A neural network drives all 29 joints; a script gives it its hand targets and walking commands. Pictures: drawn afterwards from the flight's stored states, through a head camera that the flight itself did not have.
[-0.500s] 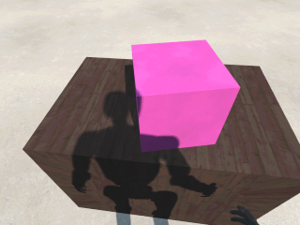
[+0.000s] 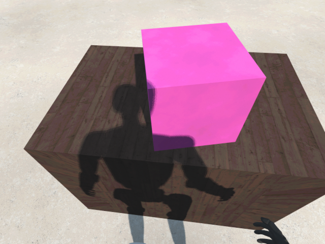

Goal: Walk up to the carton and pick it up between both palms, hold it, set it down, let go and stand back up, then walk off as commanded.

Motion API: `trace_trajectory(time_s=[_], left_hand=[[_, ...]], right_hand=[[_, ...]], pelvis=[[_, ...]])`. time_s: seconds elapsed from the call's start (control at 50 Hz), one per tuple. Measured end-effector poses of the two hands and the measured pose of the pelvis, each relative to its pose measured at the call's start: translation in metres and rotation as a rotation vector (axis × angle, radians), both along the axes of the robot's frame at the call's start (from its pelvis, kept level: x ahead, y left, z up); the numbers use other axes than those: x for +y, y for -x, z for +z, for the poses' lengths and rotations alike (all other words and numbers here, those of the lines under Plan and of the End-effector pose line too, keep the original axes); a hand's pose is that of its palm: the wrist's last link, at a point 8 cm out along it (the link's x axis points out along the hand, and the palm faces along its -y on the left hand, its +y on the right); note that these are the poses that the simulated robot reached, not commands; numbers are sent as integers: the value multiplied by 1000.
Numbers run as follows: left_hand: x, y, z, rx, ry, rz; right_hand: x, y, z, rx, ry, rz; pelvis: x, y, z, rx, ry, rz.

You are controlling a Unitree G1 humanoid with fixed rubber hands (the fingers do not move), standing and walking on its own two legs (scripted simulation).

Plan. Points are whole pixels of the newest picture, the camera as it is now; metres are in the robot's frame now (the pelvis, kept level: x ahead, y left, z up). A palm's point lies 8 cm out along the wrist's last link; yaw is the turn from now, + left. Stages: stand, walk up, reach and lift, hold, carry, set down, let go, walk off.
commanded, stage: walk off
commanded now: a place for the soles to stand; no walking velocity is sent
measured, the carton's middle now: (190, 87) +0.55 -0.03 +0.05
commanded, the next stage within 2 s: none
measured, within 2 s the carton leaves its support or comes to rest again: neither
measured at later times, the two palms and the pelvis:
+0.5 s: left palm out of the picture -0.07 +0.33 -0.16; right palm out of the picture +0.01 -0.25 -0.10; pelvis -0.12 +0.04 -0.02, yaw +0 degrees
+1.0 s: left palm out of the picture -0.22 +0.29 -0.09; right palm out of the picture -0.12 -0.30 -0.16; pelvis -0.26 -0.03 -0.02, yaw -1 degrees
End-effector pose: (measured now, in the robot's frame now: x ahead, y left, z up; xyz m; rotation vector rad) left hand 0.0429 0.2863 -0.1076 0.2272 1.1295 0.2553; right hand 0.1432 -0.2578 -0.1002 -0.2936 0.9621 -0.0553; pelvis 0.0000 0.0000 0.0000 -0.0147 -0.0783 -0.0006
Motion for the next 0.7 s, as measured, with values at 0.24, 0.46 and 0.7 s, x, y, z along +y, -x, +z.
trace_trajectory(time_s=[0.24, 0.46, 0.7], left_hand=[[34, 55, -44, 96, 22, 1], [42, 104, -50, 115, 32, -4], [19, 165, -40, 107, -37, -35]], right_hand=[[14, 76, -22, 139, 91, -9], [12, 124, -4, 109, 143, -21], [-17, 185, -23, 50, 80, -44]], pelvis=[[34, 57, -25, -20, 13, 1], [38, 110, -22, -34, 14, -2], [5, 178, -31, -45, -24, -42]])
